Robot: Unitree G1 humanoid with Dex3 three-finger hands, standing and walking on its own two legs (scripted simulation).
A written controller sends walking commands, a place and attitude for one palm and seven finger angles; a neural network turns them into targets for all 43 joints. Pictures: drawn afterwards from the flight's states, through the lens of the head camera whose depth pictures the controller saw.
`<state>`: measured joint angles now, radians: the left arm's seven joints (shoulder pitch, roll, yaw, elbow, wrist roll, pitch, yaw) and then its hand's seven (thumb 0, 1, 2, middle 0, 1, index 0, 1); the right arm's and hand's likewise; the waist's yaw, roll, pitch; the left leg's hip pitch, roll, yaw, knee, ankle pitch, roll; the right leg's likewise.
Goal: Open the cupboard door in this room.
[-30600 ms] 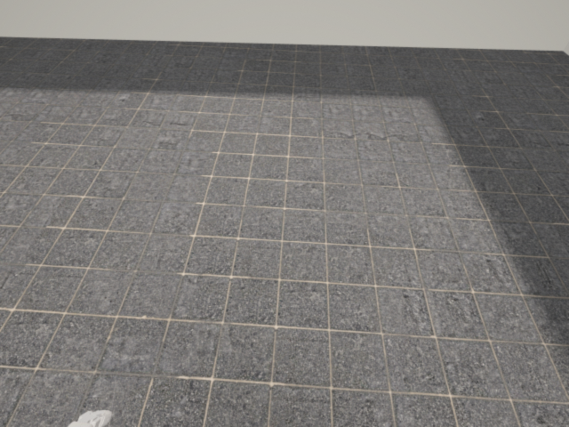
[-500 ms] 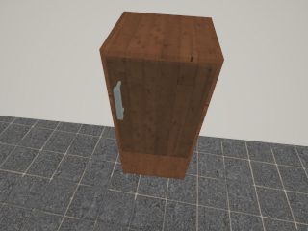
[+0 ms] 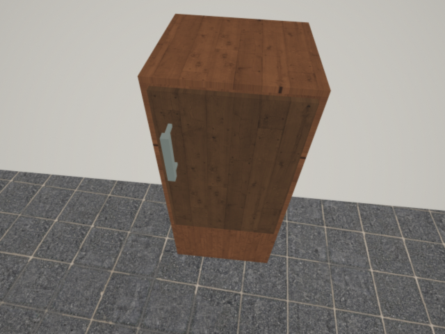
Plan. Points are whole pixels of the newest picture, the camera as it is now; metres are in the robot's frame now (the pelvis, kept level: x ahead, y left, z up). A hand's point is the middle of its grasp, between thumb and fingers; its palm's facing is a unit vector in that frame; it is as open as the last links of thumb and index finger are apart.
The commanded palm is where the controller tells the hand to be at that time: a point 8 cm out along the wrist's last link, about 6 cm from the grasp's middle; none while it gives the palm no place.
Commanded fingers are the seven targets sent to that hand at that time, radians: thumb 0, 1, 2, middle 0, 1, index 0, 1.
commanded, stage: come to a stop and stand still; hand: left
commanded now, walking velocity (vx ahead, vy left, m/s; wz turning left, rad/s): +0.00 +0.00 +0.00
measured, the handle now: (170, 153) +0.54 +0.17 -0.03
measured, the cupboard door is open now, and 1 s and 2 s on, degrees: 0 0 0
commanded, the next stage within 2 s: look again from close up in 0.50 s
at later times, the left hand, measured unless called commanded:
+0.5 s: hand out of the picture +0.00 +0.17 -0.17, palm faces +0.02 -0.97 -0.23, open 7.3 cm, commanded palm none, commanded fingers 0.00 0.90 0.90 -0.20 -0.30 -0.20 -0.30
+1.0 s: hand out of the picture +0.01 +0.14 -0.17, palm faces +0.03 -0.98 -0.21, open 7.3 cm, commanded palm none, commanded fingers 0.00 0.90 0.90 -0.20 -0.30 -0.20 -0.30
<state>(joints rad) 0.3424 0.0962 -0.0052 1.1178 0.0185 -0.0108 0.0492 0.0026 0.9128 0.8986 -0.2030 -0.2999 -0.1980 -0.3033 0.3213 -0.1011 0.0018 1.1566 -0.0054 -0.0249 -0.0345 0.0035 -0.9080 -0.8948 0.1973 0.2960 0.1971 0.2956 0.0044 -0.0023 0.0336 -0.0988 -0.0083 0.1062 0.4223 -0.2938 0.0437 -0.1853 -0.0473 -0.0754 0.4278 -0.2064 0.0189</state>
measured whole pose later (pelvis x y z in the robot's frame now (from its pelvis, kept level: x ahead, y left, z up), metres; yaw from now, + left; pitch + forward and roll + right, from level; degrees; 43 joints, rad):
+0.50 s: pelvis +0.00 +0.00 +0.00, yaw +0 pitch -1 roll +0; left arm 0.29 0.14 -0.02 1.11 0.02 0.00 0.03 0.00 0.91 0.90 -0.20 -0.30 -0.20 -0.30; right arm 0.32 -0.16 0.02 1.07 -0.02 -0.03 -0.02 0.01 -0.92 -0.89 0.20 0.30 0.20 0.30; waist 0.01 0.04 0.02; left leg -0.12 -0.02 0.11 0.45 -0.32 0.05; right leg -0.23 -0.06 -0.07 0.51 -0.26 0.02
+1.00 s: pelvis +0.02 -0.03 +0.00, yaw +0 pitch -1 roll +1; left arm 0.27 0.14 -0.01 1.13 0.02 -0.02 0.04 0.01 0.93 0.90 -0.20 -0.30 -0.20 -0.30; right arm 0.28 -0.14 0.01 1.14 -0.01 -0.03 -0.03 0.00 -0.91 -0.89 0.20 0.30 0.20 0.30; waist 0.01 0.02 0.05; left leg -0.09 0.02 0.09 0.42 -0.31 -0.01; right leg -0.20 -0.02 -0.09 0.48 -0.26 -0.03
